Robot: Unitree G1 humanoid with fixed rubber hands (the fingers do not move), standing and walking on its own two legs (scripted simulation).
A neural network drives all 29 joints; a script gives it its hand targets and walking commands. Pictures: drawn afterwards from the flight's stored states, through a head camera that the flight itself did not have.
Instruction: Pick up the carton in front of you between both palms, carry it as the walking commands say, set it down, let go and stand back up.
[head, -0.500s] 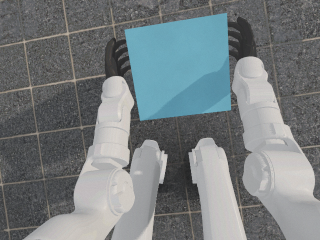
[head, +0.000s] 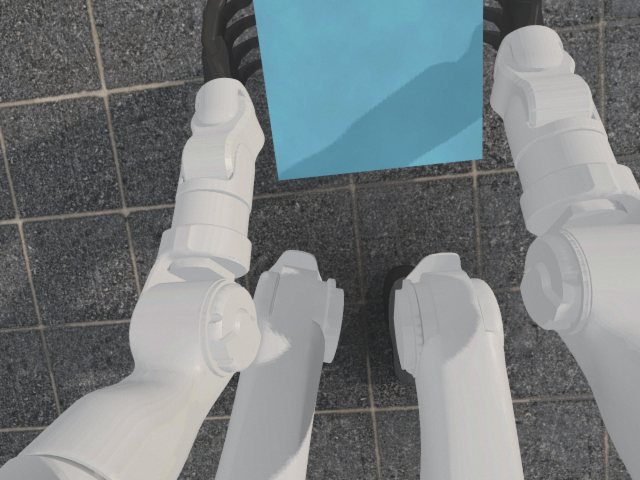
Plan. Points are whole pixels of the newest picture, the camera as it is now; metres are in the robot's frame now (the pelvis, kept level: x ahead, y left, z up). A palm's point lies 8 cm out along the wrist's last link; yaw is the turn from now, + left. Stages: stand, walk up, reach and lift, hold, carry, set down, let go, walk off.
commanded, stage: set down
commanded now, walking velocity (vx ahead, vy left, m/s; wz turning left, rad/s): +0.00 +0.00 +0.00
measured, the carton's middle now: (364, 79) +0.52 -0.02 -0.25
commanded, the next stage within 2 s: none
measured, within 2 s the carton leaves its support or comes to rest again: rests again in 0.48 s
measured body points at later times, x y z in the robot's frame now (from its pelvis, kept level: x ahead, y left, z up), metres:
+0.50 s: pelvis +0.00 +0.01 -0.01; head +0.34 -0.03 +0.28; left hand +0.53 +0.12 -0.16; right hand +0.54 -0.18 -0.17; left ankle +0.10 +0.12 -0.35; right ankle +0.11 -0.10 -0.35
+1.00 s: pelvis +0.01 +0.00 -0.02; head +0.35 -0.03 +0.26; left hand +0.53 +0.13 -0.18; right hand +0.55 -0.18 -0.18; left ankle +0.10 +0.12 -0.35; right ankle +0.11 -0.10 -0.35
